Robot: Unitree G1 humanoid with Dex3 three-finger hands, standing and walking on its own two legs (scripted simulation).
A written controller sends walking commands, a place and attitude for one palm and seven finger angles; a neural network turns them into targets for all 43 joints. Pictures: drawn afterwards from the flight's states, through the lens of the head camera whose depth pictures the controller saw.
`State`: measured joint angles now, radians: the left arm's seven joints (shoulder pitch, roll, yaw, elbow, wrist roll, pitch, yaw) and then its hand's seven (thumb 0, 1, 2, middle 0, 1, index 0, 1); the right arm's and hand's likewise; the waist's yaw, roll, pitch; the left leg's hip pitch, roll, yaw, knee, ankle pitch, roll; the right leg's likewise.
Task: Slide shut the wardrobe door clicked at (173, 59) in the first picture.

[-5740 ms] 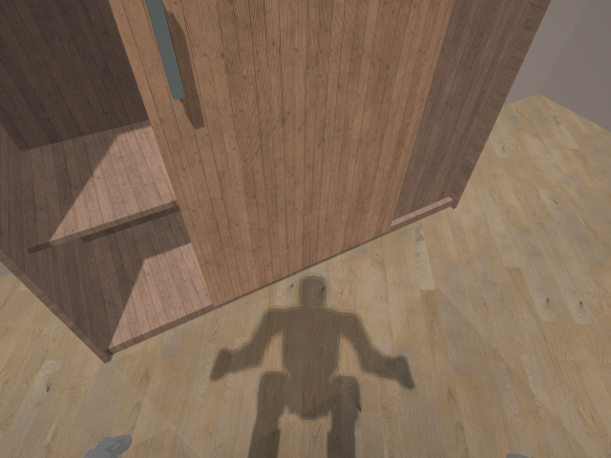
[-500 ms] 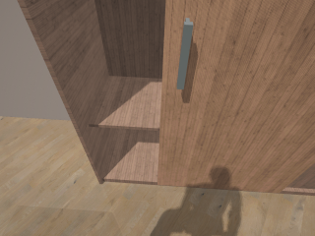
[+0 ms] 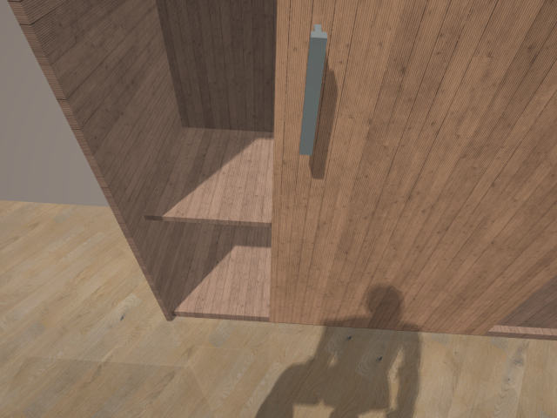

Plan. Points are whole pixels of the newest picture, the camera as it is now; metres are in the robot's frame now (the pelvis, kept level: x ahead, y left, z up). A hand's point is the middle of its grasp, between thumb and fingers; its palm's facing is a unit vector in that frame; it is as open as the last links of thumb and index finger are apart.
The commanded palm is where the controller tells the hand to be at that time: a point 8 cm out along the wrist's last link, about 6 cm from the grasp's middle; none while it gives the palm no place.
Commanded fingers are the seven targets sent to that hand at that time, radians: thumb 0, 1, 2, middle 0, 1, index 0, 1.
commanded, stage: look again from close up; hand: right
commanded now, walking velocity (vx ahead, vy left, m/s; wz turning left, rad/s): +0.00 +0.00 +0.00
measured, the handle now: (311, 94) +0.55 -0.02 +0.21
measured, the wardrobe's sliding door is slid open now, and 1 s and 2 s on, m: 0.37 0.37 0.37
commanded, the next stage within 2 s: shuffle to correct the standing spot in 0.70 s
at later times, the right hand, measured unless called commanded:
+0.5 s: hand out of the picture +0.00 -0.16 -0.17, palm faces +0.04 +0.98 -0.18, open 7.4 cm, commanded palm none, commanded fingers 0.00 -0.90 -0.90 0.20 0.30 0.20 0.30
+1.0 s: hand out of the picture +0.01 -0.15 -0.18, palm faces +0.02 +0.99 -0.16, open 7.4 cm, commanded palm none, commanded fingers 0.00 -0.90 -0.90 0.20 0.30 0.20 0.30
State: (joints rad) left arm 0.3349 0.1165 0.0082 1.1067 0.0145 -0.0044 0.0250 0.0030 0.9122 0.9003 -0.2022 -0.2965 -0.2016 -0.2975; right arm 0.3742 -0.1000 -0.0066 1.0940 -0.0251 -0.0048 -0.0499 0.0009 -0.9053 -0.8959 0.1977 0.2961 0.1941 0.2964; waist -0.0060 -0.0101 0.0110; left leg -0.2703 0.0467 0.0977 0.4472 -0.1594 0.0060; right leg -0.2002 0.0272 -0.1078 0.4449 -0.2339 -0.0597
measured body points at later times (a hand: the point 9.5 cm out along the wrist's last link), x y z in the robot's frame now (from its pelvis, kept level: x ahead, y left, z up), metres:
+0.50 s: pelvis +0.02 +0.00 +0.00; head +0.02 +0.00 +0.45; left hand +0.00 +0.21 -0.16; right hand +0.00 -0.21 -0.16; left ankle +0.05 +0.12 -0.74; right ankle +0.01 -0.08 -0.74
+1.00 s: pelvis +0.04 +0.01 +0.00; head +0.04 +0.01 +0.45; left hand +0.00 +0.21 -0.16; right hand +0.01 -0.20 -0.16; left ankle +0.05 +0.12 -0.74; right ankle +0.01 -0.08 -0.74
